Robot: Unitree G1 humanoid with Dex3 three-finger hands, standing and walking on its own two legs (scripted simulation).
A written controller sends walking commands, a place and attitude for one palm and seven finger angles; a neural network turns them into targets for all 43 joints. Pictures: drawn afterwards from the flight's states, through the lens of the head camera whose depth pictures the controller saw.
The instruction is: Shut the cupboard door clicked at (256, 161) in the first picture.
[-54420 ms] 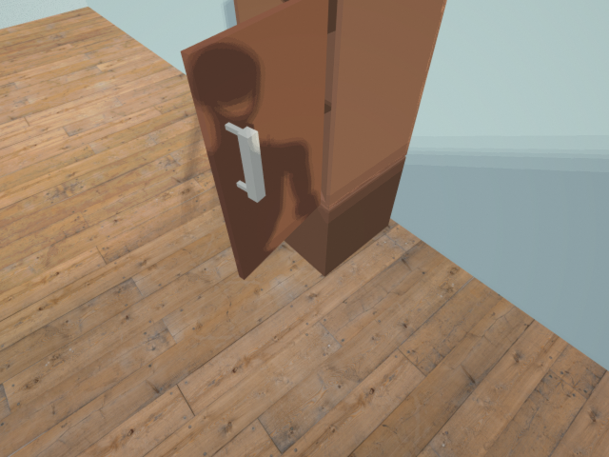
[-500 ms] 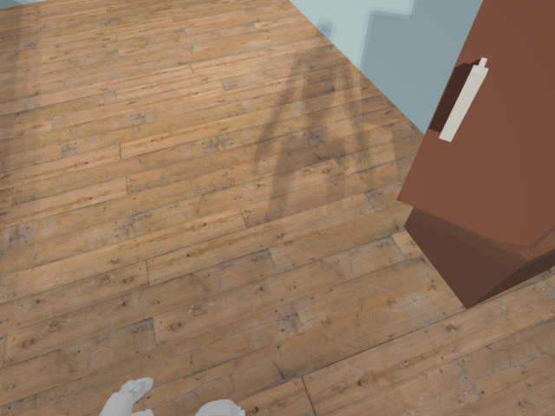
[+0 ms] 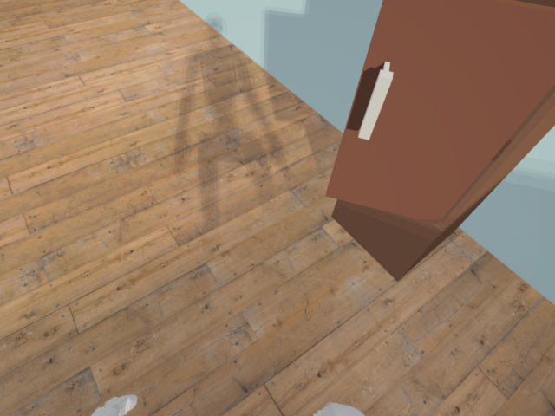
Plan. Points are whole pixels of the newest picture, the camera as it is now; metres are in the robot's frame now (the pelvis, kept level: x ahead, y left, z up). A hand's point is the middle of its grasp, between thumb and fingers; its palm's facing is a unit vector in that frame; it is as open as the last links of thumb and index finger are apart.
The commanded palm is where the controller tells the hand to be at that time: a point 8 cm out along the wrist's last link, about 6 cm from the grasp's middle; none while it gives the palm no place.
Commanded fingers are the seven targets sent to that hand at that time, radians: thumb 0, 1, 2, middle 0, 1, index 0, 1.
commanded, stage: turn to face it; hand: left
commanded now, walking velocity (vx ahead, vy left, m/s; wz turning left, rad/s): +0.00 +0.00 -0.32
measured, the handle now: (375, 101) +0.71 -0.16 +0.03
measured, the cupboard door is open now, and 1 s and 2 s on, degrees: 37 37 37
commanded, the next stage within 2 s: take the last steps up to it in 0.22 s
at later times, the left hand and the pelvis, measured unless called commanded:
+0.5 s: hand out of the picture +0.13 +0.17 -0.19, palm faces -0.16 -0.97 -0.16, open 7.4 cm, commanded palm none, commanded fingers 0.00 0.90 0.90 -0.20 -0.30 -0.20 -0.30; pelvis +0.04 -0.01 -0.01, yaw -10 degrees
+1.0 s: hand (270, 328) +0.28 +0.02 -0.17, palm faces -0.28 -0.94 -0.19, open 7.4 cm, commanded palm none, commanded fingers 0.00 0.90 0.90 -0.20 -0.30 -0.20 -0.30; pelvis +0.15 -0.13 +0.00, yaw -15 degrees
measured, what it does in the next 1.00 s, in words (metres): walks ahead: right foot, then left foot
